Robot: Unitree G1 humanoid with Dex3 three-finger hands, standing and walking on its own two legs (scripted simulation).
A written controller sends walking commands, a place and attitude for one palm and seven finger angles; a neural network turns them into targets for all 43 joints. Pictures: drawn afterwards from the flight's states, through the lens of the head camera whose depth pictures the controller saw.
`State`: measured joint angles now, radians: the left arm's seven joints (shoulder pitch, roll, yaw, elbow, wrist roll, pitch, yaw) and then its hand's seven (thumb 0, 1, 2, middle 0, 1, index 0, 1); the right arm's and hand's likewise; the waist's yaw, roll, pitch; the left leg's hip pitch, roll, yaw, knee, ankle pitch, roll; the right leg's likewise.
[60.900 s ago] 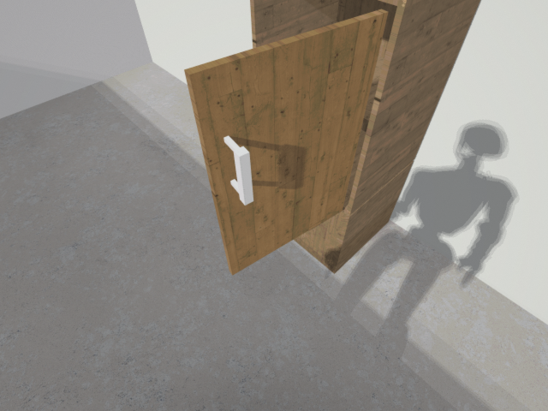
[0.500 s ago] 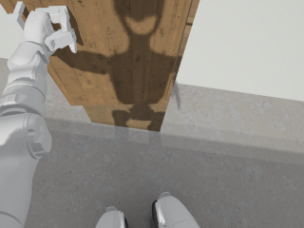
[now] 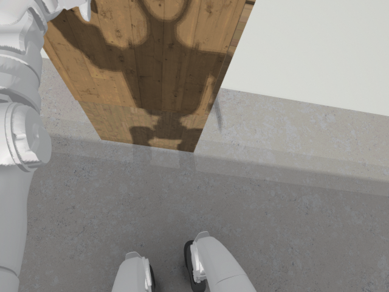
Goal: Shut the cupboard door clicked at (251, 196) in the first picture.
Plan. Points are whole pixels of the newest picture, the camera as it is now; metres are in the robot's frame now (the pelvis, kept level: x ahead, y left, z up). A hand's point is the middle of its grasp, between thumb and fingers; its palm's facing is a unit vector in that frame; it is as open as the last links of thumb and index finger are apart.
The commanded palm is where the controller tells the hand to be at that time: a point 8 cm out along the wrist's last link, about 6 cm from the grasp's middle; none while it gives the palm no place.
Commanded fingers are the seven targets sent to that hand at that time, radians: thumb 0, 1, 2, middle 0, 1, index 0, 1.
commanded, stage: pull the fist back off the door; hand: left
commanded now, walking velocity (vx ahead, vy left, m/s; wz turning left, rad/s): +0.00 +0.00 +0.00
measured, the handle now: out of the picture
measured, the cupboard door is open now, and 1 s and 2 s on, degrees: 2 0 0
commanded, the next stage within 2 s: draw the hand back to the body in 0.94 s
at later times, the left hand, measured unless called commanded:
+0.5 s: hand (105, 1) +0.60 +0.04 +0.13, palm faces +0.08 -1.00 -0.02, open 3.0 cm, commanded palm +0.56 +0.10 +0.14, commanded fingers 0.00 0.90 0.90 -1.30 -1.50 -1.30 -1.50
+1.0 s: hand (107, 33) +0.53 +0.05 +0.14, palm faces +0.06 -1.00 -0.05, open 3.1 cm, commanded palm +0.51 +0.11 +0.14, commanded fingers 0.00 0.90 0.90 -1.30 -1.50 -1.30 -1.50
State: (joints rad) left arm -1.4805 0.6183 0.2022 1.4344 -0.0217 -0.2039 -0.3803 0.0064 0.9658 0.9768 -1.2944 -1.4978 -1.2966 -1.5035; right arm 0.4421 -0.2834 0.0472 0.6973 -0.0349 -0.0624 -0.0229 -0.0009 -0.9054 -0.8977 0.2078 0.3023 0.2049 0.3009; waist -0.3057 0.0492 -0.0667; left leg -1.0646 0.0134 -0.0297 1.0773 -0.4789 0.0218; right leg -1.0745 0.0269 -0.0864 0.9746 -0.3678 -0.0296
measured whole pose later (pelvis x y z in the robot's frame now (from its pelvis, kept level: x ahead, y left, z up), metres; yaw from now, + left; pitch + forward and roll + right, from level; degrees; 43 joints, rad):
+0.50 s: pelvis +0.00 -0.01 +0.01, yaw -1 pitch +25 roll -2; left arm -1.33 0.42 0.38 1.40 0.09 -0.26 0.19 0.00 0.88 0.92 -1.29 -1.50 -1.30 -1.50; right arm 0.50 -0.25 0.03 0.64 -0.09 -0.02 0.09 0.00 -0.91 -0.90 0.21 0.30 0.20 0.30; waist -0.30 0.07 -0.09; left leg -0.98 0.02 0.00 0.99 -0.45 0.02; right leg -1.01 0.04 -0.06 0.90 -0.34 -0.03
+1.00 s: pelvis +0.02 -0.01 +0.03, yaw +1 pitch +18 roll -1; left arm -0.96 0.17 0.19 1.16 0.02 -0.42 0.21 0.02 0.90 0.90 -1.30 -1.50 -1.30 -1.50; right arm 0.36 -0.26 -0.03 0.66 -0.05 -0.01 0.06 0.00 -0.91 -0.90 0.20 0.30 0.20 0.30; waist -0.16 0.04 -0.11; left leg -0.75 0.00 0.00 0.89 -0.45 0.01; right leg -0.79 0.02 -0.05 0.85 -0.37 -0.04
